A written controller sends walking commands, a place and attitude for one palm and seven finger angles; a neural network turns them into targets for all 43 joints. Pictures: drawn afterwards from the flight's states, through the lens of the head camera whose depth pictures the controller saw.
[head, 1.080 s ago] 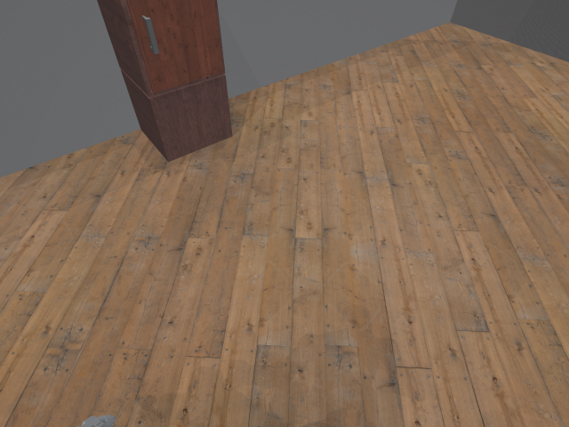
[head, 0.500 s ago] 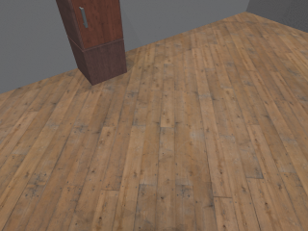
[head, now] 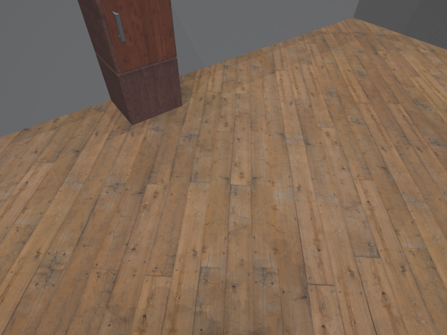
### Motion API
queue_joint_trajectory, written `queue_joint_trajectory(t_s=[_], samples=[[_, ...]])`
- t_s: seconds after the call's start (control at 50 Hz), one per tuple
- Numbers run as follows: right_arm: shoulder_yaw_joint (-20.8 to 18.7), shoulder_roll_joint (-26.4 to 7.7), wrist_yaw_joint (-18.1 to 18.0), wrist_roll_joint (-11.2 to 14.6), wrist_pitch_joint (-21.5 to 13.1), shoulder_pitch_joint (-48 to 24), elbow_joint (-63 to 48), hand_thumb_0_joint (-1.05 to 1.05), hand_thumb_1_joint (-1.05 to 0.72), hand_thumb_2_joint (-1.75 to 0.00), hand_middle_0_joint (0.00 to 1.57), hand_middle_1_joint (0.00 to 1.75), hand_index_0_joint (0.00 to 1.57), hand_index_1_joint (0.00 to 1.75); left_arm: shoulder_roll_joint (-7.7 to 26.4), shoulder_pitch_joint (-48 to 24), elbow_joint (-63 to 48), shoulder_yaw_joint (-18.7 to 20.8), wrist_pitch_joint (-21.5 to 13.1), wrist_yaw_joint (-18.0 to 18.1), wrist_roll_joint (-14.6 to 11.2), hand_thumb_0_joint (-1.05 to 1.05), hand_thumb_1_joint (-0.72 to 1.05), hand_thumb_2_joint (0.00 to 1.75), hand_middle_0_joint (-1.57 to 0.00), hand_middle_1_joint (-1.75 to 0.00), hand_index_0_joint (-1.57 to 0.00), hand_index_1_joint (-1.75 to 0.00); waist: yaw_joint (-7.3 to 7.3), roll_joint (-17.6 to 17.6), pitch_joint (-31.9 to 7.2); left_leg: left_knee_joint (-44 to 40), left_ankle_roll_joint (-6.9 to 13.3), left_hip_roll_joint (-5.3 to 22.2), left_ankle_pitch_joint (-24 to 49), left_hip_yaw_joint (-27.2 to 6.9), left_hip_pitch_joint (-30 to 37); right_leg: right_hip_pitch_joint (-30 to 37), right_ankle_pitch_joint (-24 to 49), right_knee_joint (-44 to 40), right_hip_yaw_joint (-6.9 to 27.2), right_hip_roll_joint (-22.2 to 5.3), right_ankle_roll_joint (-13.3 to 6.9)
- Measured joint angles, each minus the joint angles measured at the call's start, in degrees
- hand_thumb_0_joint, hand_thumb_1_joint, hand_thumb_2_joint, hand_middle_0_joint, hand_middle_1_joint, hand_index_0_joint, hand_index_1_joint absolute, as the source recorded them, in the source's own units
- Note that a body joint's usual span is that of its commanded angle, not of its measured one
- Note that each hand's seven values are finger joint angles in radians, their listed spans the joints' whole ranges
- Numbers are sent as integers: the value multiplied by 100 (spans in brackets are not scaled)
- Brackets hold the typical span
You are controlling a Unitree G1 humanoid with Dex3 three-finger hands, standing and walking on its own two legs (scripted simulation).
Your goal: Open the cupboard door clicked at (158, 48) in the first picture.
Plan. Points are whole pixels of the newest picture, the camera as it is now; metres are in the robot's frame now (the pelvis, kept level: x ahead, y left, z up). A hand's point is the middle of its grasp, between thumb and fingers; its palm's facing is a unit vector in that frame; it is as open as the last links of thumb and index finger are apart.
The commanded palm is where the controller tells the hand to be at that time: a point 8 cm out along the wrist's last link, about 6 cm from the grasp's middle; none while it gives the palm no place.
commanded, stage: look at it before walking up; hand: left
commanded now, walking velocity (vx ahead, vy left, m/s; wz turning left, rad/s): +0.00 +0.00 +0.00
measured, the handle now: (118, 26) +1.57 +0.67 -0.09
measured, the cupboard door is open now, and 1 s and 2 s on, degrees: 0 0 0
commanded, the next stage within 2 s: walk to a spot facing it in 0.56 s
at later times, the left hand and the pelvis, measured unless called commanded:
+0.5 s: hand out of the picture +0.07 +0.25 -0.16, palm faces -0.03 -0.94 -0.33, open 7.4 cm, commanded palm none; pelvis +0.01 +0.00 +0.00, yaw +0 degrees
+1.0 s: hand out of the picture +0.03 +0.20 -0.20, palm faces +0.02 -0.99 -0.16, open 7.4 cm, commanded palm none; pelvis +0.07 +0.02 -0.02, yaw -1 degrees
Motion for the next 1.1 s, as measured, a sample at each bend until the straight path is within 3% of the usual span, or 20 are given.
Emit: queue_joint_trajectory(t_s=[0.7, 0.9, 0.96, 1.0, 1.1], samples=[[10, -10, -12, 7, 4, -66, 35, 0, -91, -89, 20, 30, 20, 30, 26, 32, 61, -1, -12, 22, 0, 1, 90, 90, -20, -30, -20, -30, 23, 7, 25, -140, -5, 13, 8, 30, 117, 104, 20, -139, 29, 11, 3], [11, 438, 26, -80, 75, 688, 29, 0, -91, -89, 20, 30, 20, 30, -489, 838, 30, 60, 41, -49, 57, 0, 90, 90, -20, -30, -20, -30, 46, 65, -313, 955, 78, 142, -918, 82, -217, -54, -605, 532, 44, 125, -31], [-23, 600, 28, -66, 41, 984, 65, 0, -91, -89, 20, 30, 20, 30, -695, 1168, 77, 109, -31, -39, 53, 0, 90, 90, -20, -30, -20, -30, 32, 70, -297, 1307, 96, 253, -1084, 259, -339, 24, -833, 658, -28, 132, 5], [-36, 749, 20, -57, -38, 1117, 100, 0, -91, -89, 20, 30, 20, 30, -774, 1405, 157, 151, -28, -30, 44, 0, 90, 90, -20, -30, -20, -30, 71, -120, -275, 1241, 112, 148, -1218, 441, -160, -1, -1049, 909, 113, 13, -11], [-52, 1061, -138, -93, -389, 1631, 72, 0, -91, -89, 20, 30, 20, 30, -946, 1438, 391, 190, 103, -45, 62, 1, 90, 90, -20, -30, -20, -30, -148, -153, -96, 695, 219, 102, -1248, 629, 422, -1177, -1395, 3704, -176, -61, -171]])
